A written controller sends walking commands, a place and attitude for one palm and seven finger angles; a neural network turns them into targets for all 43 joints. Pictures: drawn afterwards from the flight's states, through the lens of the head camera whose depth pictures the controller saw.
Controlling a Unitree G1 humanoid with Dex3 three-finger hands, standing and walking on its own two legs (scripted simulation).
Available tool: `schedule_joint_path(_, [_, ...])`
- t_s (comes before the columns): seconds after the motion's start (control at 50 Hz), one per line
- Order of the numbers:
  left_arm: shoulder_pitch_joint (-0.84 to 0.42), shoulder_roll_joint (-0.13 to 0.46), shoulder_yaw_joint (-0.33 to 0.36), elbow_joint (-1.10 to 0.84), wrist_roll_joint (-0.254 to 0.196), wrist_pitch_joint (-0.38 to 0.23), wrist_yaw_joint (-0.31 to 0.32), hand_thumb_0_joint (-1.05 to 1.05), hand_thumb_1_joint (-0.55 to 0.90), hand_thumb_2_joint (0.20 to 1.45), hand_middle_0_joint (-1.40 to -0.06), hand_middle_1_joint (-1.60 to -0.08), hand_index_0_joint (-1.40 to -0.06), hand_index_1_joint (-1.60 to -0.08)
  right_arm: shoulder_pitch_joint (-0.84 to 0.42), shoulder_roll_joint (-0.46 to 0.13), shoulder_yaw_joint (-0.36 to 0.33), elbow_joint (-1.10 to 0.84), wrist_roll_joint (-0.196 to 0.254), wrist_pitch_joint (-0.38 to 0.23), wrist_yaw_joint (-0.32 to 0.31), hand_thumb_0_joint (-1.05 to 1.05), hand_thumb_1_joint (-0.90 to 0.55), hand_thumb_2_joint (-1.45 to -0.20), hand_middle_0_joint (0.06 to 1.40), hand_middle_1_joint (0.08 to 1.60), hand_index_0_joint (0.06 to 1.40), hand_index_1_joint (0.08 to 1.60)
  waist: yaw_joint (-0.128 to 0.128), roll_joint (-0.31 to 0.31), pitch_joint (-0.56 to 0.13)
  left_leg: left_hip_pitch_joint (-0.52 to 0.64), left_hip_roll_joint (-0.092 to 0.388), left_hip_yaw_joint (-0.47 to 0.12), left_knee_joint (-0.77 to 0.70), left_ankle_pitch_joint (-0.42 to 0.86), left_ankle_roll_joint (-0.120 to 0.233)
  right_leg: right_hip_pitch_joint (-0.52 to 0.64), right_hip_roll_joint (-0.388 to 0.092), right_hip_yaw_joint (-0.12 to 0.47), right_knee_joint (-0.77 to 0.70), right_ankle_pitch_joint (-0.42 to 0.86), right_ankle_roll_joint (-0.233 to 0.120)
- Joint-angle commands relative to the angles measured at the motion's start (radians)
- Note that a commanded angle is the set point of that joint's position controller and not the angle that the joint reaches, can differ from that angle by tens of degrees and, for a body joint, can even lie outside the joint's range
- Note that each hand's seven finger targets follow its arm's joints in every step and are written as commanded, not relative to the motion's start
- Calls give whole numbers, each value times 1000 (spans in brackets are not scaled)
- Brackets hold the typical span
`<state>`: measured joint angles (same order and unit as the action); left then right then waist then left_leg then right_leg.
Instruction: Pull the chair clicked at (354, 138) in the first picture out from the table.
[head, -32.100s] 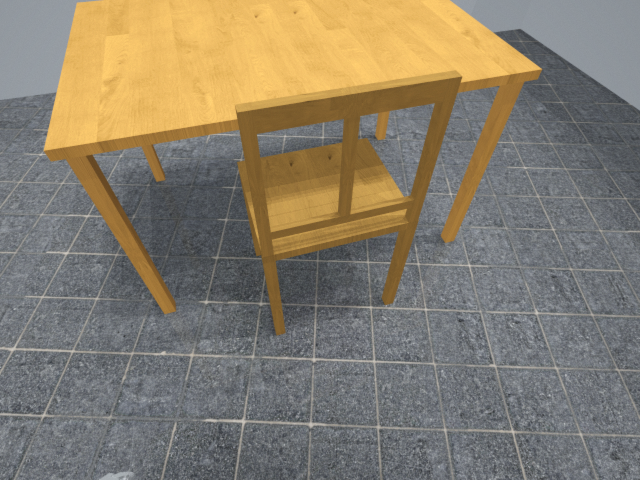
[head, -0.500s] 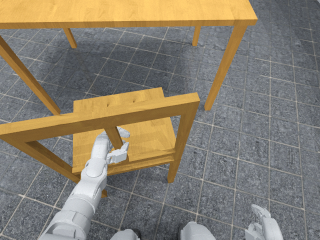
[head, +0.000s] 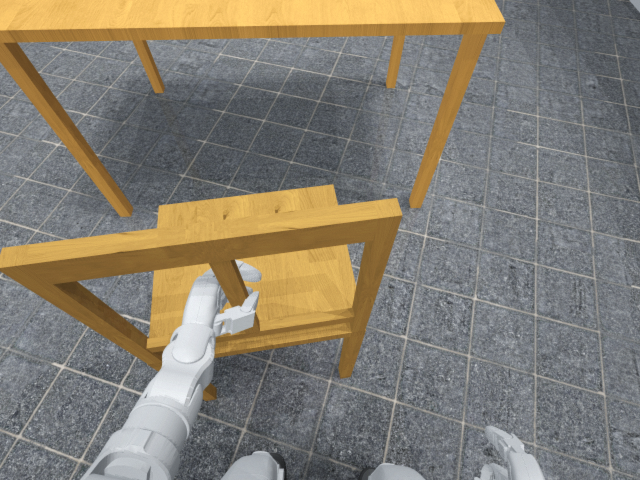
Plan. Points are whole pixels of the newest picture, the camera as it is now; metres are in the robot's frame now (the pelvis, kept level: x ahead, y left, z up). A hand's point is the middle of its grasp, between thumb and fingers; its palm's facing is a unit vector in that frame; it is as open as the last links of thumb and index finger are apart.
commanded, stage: step backward, pulling the chair out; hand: left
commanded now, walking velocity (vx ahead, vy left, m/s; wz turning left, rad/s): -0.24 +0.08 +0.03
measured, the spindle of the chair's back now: (239, 297) +0.36 +0.13 -0.09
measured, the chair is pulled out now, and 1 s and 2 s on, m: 0.45 0.56 0.56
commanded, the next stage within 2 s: stop walking, hand still on the chair in 0.26 s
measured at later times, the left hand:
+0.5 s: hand (242, 376) +0.24 +0.11 -0.06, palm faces -0.06 -0.99 -0.16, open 5.5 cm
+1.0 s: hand (242, 387) +0.23 +0.11 -0.06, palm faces -0.09 -0.98 -0.15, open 5.6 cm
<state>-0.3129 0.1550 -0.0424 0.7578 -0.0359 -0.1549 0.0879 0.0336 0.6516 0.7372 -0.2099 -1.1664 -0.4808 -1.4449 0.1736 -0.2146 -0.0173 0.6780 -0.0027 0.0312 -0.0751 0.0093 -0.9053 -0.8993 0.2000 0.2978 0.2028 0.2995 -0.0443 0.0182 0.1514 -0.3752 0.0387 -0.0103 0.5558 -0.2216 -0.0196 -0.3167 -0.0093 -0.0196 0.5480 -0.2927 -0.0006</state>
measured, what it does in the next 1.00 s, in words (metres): steps on the spot: left foot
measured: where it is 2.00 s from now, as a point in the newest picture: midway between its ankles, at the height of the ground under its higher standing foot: outside the picture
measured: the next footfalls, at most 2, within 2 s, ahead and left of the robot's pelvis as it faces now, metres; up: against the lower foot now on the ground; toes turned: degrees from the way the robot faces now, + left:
left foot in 0.24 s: -0.01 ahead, +0.14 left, +0.00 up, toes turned +0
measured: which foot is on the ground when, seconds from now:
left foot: down 0.00-0.06, up 0.08-0.22, down 0.24-1.00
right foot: down 0.00-1.00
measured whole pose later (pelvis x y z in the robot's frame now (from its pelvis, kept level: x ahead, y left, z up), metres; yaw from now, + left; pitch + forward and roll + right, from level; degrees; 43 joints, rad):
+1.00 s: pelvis -0.05 +0.01 +0.01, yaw -1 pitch -2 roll +0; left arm -0.15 0.11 -0.09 0.76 -0.03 -0.11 0.08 0.06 0.64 0.74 -0.19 -1.16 -0.50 -1.44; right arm 0.19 -0.22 0.01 0.69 0.02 0.01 -0.10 0.01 -0.91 -0.90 0.20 0.30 0.20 0.30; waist -0.03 0.02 0.07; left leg -0.18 0.03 0.02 0.46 -0.25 -0.02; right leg -0.21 -0.03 -0.01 0.46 -0.23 0.02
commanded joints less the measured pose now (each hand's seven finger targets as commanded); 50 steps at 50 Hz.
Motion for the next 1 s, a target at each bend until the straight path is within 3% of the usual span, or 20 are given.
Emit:
schedule_joint_path(0.0, [-176, 80, 6, -178, 39, -88, -7, 0, 900, 900, -500, -1450, -500, -1450, 15, -142, -38, -90, 10, -34, -6, 0, -900, -900, 200, 300, 200, 300, 6, 118, -457, 246, 188, -118, 29, 599, 70, 198, -70, 44, -142, 385, -24])
schedule_joint_path(0.04, [-174, 157, 57, -167, 20, -90, 3, 0, 900, 900, -500, -1450, -500, -1450, 22, -139, -53, -114, 33, -28, -30, 0, -900, -900, 200, 300, 200, 300, -4, -162, -506, 99, 45, 12, 146, 60, -17, 289, -244, 185, -139, 667, -82])
schedule_joint_path(0.06, [-168, 164, 64, -146, 18, -82, 4, 0, 900, 900, -500, -1450, -500, -1450, -17, -146, -48, -121, 35, -27, -38, 0, -900, -900, 200, 300, 200, 300, 20, -171, -485, 25, -4, -16, 247, -203, -22, 261, -321, 233, -158, 710, -121])
schedule_joint_path(0.08, [-133, 169, 62, -114, 13, -67, 6, 0, 900, 900, -500, -1450, -500, -1450, -24, -147, -42, -114, 34, -26, -41, 0, -900, -900, 200, 300, 200, 300, 35, -111, -465, -12, -14, -60, 302, -270, -20, 235, -361, 247, -161, 649, -161])
schedule_joint_path(0.1, [-131, 162, 75, -98, 19, -52, 8, 0, 900, 900, -500, -1450, -500, -1450, -27, -139, -28, -105, 26, -27, -39, 0, -900, -900, 200, 300, 200, 300, 34, -86, -455, -27, -2, -89, 291, -265, -19, 242, -365, 229, -123, 687, -172])
schedule_joint_path(0.16, [-137, 125, 60, -96, 14, -37, 3, 0, 900, 900, -500, -1450, -500, -1450, -18, -128, -8, -95, 27, -23, -45, 0, -900, -900, 200, 300, 200, 300, 20, -143, -455, 32, 13, -67, 70, -142, -12, 282, -286, 135, -58, 711, -110])
schedule_joint_path(0.2, [-135, 113, 38, -118, 1, -27, 4, 0, 900, 900, -500, -1450, -500, -1450, -1, -148, -18, -103, 28, -14, -56, 0, -900, -900, 200, 300, 200, 300, 17, -110, -448, 137, 70, -57, -113, 153, 9, 238, -211, 85, -16, 573, -52])
schedule_joint_path(0.24, [-169, 65, 0, -149, 2, -32, -7, 0, 900, 900, -500, -1450, -500, -1450, 3, -166, -30, -122, 23, 3, -49, 0, -900, -900, 200, 300, 200, 300, 24, -24, -423, 199, 160, -107, -125, 395, 58, 159, -84, 35, -11, 356, 13])
schedule_joint_path(0.28, [-212, 43, -23, -207, 8, -36, -15, 0, 900, 900, -500, -1450, -500, -1450, -39, -139, -16, -132, 7, 8, -39, 0, -900, -900, 200, 300, 200, 300, 26, 216, -416, 150, 232, -209, -169, 485, 114, 140, -48, 2, 121, 133, 12])
schedule_joint_path(0.3, [-179, 47, -6, -184, 9, -33, -12, 0, 900, 900, -500, -1450, -500, -1450, -25, -133, -21, -129, 4, 10, -30, 0, -900, -900, 200, 300, 200, 300, 33, 235, -404, 156, 260, -226, -164, 492, 135, 104, -33, 7, 136, -41, 7])
schedule_joint_path(0.32, [-172, 30, -15, -171, 10, -31, -12, 0, 900, 900, -500, -1450, -500, -1450, -15, -133, -24, -124, 4, 5, -21, 0, -900, -900, 200, 300, 200, 300, 37, 223, -377, 153, 270, -230, -146, 488, 144, 75, -29, 11, 121, -114, -2])
schedule_joint_path(0.34, [-170, 23, -18, -156, 9, -31, -12, 0, 900, 900, -500, -1450, -500, -1450, 4, -136, -27, -119, 6, 0, -13, 0, -900, -900, 200, 300, 200, 300, 36, 186, -360, 192, 269, -227, -98, 552, 145, 63, -31, 17, 54, -52, -7])
schedule_joint_path(0.36, [-337, 64, -15, -330, 6, -48, -13, 0, 900, 900, -500, -1450, -500, -1450, 10, -128, -20, -129, 17, -9, -9, 0, -900, -900, 200, 300, 200, 300, 28, 166, -404, 255, 250, -203, -51, 550, 131, 99, -40, 28, -30, 42, -3])
schedule_joint_path(0.4, [-281, 80, 1, -291, 12, -34, -8, 0, 900, 900, -500, -1450, -500, -1450, 6, -130, -16, -132, 26, -24, -20, 0, -900, -900, 200, 300, 200, 300, 20, 100, -434, 234, 175, -129, -37, 381, 74, 184, -61, 30, -117, 225, -2])
schedule_joint_path(0.44, [-237, 117, 35, -237, 7, -17, -1, 0, 900, 900, -500, -1450, -500, -1450, 10, -135, -21, -135, 35, -32, -29, 0, -900, -900, 200, 300, 200, 300, 26, 30, -436, 166, 110, -55, -70, 70, 33, 202, -90, 76, -129, 105, -10])
schedule_joint_path(0.5, [-213, 127, 38, -202, 4, -5, 10, 0, 900, 900, -500, -1450, -500, -1450, 16, -123, -10, -118, 35, -43, -38, 0, -900, -900, 200, 300, 200, 300, 20, 16, -393, 192, 59, -22, -85, -80, 30, 123, -122, 117, -196, -68, -21])
schedule_joint_path(0.58, [-191, 140, 46, -177, 8, 0, 12, 0, 900, 900, -500, -1450, -500, -1450, 6, -123, -4, -100, 32, -47, -44, 0, -900, -900, 200, 300, 200, 300, 22, -20, -341, 197, 49, -31, -108, -66, 38, 116, -127, 117, -232, -102, -13])
schedule_joint_path(0.66, [-155, 100, 30, -141, 11, -6, 7, 0, 900, 900, -500, -1450, -500, -1450, -11, -110, -1, -100, 29, -47, -45, 0, -900, -900, 200, 300, 200, 300, 29, -67, -327, 204, 55, -33, -105, 34, 39, 150, -141, 121, -216, 38, -16])
schedule_joint_path(0.78, [-109, 74, -6, -173, 9, -16, -3, 0, 900, 900, -500, -1450, -500, -1450, -12, -119, -6, -91, 31, -53, -46, 0, -900, -900, 200, 300, 200, 300, 27, -5, -356, 269, 91, -53, -132, 272, 40, 195, -106, 54, -124, 324, -12])
schedule_joint_path(0.98, [-47, 68, -17, -223, 15, -10, -2, 0, 900, 900, -500, -1450, -500, -1450, -18, -120, -7, -104, 23, -52, -38, 0, -900, -900, 200, 300, 200, 300, 33, 20, -341, 291, 90, -45, -142, 295, 35, 184, -97, 48, -133, 331, -14])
